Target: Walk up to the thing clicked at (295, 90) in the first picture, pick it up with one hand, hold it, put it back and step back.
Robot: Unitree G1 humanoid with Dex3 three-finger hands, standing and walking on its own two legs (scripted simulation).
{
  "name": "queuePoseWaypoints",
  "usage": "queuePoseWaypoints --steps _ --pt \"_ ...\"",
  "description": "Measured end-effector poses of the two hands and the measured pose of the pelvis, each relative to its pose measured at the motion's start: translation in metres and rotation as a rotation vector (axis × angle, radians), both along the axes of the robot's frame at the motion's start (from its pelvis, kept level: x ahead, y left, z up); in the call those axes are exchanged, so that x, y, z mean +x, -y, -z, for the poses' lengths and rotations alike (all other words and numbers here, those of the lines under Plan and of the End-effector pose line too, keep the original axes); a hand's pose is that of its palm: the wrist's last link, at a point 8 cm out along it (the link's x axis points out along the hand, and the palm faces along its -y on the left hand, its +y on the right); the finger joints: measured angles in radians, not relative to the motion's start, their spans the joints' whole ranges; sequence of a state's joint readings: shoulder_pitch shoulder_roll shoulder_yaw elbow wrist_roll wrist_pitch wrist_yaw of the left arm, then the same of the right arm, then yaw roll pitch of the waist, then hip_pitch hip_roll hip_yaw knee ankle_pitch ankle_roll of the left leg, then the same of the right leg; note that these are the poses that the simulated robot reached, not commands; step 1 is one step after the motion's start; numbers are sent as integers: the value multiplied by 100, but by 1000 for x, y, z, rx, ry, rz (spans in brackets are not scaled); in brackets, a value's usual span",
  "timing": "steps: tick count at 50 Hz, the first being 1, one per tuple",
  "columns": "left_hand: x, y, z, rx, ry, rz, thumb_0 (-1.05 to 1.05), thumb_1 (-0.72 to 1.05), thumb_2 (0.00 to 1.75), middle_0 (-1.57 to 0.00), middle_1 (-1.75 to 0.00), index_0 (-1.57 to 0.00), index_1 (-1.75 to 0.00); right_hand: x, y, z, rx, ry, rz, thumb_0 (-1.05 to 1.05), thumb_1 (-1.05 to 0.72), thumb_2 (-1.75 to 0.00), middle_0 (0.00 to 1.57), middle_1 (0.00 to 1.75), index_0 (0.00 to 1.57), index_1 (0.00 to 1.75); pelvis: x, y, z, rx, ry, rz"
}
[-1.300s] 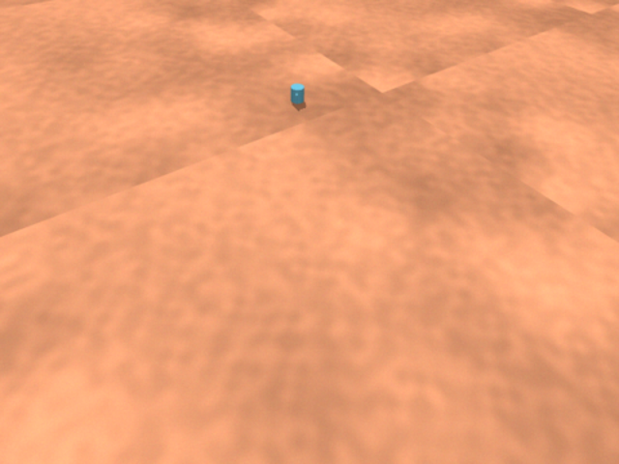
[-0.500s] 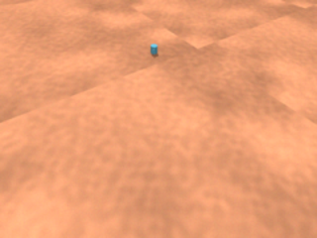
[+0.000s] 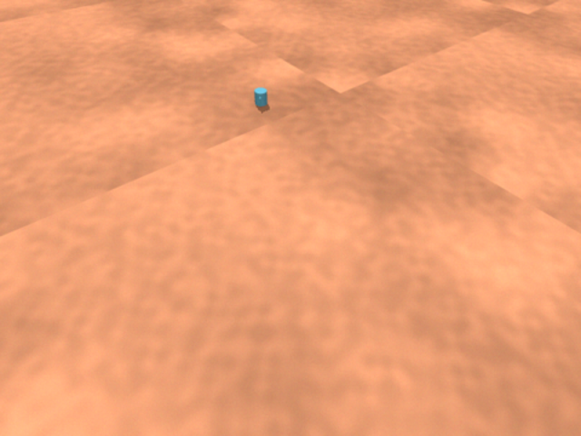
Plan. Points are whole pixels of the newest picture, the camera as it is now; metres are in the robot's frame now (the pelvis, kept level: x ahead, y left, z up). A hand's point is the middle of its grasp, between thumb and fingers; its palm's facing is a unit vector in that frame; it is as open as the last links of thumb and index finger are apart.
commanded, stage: walk up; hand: left
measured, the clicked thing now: (260, 98) +2.20 +0.20 -0.73
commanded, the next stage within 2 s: none
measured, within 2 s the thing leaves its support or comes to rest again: neither
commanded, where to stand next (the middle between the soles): +1.89 -0.06 m, yaw -2 degrees
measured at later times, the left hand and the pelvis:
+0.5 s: hand (162, 395) +0.22 +0.21 -0.15, palm faces +0.03 -0.93 -0.37, open 7.4 cm; pelvis +0.23 -0.07 -0.01, yaw +1 degrees
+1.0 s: hand (220, 176) +0.73 +0.19 -0.13, palm faces -0.08 -0.90 -0.43, open 7.4 cm; pelvis +0.58 -0.09 -0.04, yaw -1 degrees
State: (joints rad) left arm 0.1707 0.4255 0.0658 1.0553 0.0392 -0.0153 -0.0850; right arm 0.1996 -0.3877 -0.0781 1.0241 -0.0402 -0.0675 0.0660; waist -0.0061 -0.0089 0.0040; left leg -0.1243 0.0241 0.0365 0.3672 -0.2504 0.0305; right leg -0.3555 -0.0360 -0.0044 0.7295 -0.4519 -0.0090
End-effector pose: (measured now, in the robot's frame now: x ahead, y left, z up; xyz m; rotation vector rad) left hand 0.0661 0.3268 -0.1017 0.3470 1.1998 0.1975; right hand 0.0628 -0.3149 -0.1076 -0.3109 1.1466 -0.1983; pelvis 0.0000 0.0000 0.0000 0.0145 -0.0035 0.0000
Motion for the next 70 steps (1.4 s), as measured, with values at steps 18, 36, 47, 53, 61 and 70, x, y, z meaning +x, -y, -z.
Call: queuePoseWaypoints --steps 18,36,47,53,61,70 --pt "82 68 -12 51 18 -70 1 90 90 -20 -30 -20 -30 183 81 -3 32 84 -65 1 -91 -89 20 30 20 30 143 75 1 -31 43 5" --pt "349 58 28 -23 -38 7 1 90 90 -20 -30 -20 -30 427 42 -7 -11 135 -67 0 -90 -89 21 30 20 30 379 48 15 -10 0 0" --pt "610 85 -14 22 232 176 1 90 90 -20 -29 -20 -30 470 89 18 -1 -41 62 1 -90 -89 21 30 21 30 530 77 19 31 32 17" --pt "680 111 -7 64 261 114 1 90 90 -20 -29 -20 -30 564 120 53 13 -76 52 1 -90 -89 20 30 20 30 614 107 38 0 40 15" --pt "675 126 -18 36 64 2 1 90 90 -20 -30 -20 -30 718 113 14 56 55 -51 1 -91 -89 20 30 20 30 699 114 2 -4 36 29" --pt "726 99 5 20 -51 -66 1 90 90 -20 -30 -20 -30 858 98 -3 6 48 -131 1 -90 -89 20 30 20 30 807 99 9 -59 12 2"
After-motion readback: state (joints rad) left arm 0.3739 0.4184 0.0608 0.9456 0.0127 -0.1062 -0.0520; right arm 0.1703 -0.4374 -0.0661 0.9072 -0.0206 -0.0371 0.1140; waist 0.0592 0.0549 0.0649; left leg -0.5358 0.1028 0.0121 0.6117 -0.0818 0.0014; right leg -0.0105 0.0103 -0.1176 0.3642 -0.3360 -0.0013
